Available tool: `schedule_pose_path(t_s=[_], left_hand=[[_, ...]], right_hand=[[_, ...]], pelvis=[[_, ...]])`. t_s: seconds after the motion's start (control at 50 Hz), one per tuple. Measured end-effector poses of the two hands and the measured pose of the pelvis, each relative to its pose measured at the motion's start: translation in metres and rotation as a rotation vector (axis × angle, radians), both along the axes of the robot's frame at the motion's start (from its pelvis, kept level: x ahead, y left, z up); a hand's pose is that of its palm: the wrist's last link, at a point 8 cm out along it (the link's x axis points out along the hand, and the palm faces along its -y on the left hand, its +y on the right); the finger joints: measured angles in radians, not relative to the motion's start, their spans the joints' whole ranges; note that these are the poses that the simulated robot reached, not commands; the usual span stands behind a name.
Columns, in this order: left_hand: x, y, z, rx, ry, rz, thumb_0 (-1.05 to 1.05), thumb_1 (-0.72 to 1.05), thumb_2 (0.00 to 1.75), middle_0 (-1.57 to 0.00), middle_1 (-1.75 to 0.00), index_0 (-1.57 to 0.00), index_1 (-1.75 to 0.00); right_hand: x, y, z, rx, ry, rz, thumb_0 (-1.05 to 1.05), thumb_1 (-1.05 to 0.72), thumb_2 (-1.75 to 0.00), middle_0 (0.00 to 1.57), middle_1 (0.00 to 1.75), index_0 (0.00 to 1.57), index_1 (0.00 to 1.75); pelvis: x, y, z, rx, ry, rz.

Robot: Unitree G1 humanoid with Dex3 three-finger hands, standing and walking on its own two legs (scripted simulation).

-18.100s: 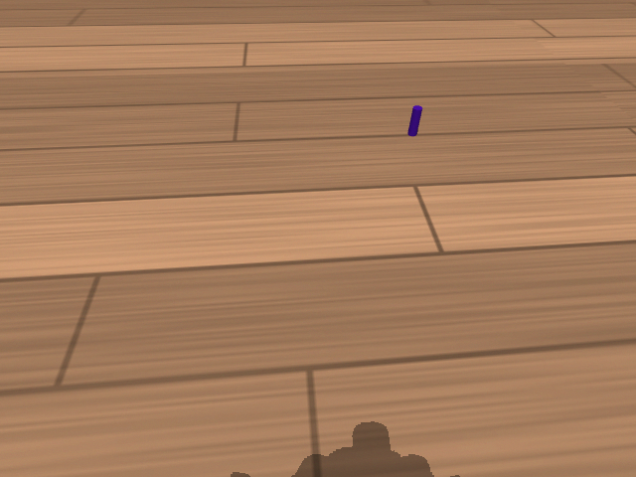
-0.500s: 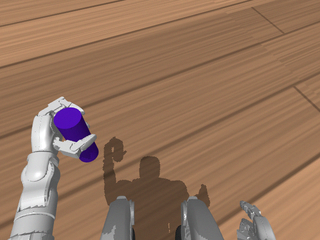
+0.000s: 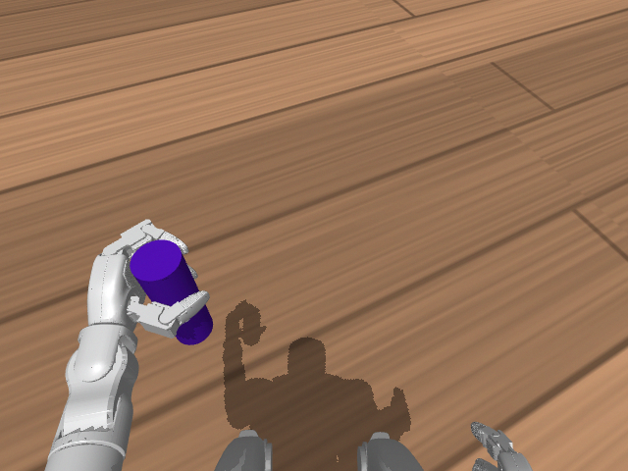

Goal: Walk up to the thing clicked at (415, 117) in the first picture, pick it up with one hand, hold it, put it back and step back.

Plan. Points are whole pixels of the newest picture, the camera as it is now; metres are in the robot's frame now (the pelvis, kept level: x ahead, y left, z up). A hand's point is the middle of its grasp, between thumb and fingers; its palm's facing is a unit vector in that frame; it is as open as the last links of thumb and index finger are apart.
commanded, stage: lift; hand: left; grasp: from the side
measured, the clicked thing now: (177, 298) +0.34 +0.18 +0.02
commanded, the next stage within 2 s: hold in 0.46 s
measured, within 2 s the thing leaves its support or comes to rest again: neither
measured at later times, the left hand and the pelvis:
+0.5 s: hand (168, 266) +0.35 +0.17 +0.08, palm faces +0.07 -1.00 +0.00, open 8.7 cm; pelvis +0.01 +0.00 +0.03, yaw +0 degrees
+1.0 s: hand (163, 263) +0.34 +0.17 +0.10, palm faces +0.07 -1.00 +0.00, open 8.7 cm; pelvis +0.01 +0.00 +0.05, yaw +0 degrees
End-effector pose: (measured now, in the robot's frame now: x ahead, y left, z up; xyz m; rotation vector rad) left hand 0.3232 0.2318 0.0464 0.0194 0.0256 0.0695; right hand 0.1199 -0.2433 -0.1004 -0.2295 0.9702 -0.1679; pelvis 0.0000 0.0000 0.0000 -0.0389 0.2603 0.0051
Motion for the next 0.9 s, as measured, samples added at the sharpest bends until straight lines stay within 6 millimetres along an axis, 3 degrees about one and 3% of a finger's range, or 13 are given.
schedule_pose_path(t_s=[0.28, 0.9], left_hand=[[-0.001, -0.007, 0.022, -0.014, 0.002, 0.002, 0.01, -0.37, 1.11, -0.9, -1.24, -0.88, -1.23], [-0.007, -0.011, 0.049, -0.025, -0.023, -0.006, 0.01, -0.36, 1.1, -0.9, -1.23, -0.88, -1.22]], right_hand=[[0.01, -0.004, 0.028, -0.005, -0.031, 0.003, 0.01, -0.92, -0.9, 0.2, 0.3, 0.2, 0.3], [0.017, -0.002, 0.051, 0.005, -0.059, 0.006, 0.01, -0.92, -0.9, 0.2, 0.3, 0.2, 0.3]], pelvis=[[0.007, -0.002, 0.024, 0.007, -0.056, 0.0], [0.011, -0.002, 0.044, 0.015, -0.13, -0.002]])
